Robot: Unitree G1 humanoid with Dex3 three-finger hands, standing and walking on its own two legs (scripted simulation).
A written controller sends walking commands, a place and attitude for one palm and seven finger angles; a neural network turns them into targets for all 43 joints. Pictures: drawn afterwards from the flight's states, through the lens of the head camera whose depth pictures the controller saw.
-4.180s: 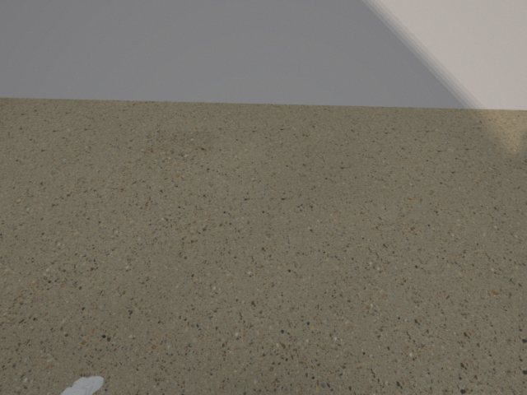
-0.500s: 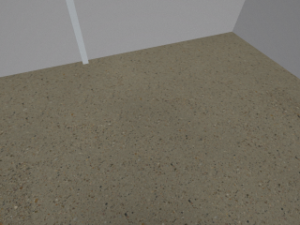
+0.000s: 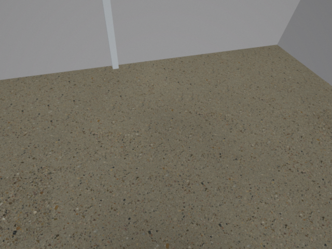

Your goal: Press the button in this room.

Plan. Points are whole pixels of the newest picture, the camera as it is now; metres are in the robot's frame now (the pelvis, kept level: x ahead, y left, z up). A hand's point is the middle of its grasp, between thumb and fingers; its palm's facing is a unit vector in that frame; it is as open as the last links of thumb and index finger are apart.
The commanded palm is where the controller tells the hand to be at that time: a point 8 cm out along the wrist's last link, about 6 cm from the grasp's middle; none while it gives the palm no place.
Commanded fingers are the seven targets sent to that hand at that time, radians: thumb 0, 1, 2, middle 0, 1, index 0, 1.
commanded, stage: turn or walk to find it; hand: left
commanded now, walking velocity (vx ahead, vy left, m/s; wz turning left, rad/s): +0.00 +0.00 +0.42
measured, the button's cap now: out of the picture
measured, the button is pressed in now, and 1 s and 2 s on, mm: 0 0 0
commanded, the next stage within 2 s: none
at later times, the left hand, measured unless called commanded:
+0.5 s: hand out of the picture +0.03 +0.18 -0.13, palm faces +0.17 -0.94 -0.28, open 7.4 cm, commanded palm none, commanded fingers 0.00 0.90 0.90 -0.20 -0.30 -0.20 -0.30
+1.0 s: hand out of the picture -0.15 +0.20 -0.17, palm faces +0.44 -0.87 -0.24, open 7.4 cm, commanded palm none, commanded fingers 0.00 0.90 0.90 -0.20 -0.30 -0.20 -0.30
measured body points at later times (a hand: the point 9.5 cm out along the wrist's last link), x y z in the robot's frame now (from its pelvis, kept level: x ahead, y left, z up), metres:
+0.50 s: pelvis -0.04 -0.03 +0.01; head -0.02 -0.05 +0.46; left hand +0.02 +0.23 -0.11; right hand +0.02 -0.27 -0.15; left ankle +0.00 +0.09 -0.71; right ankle -0.05 -0.14 -0.73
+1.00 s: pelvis -0.07 +0.00 +0.01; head -0.05 +0.05 +0.45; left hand -0.18 +0.25 -0.15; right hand +0.14 -0.18 -0.12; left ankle -0.11 +0.09 -0.72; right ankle -0.05 -0.15 -0.66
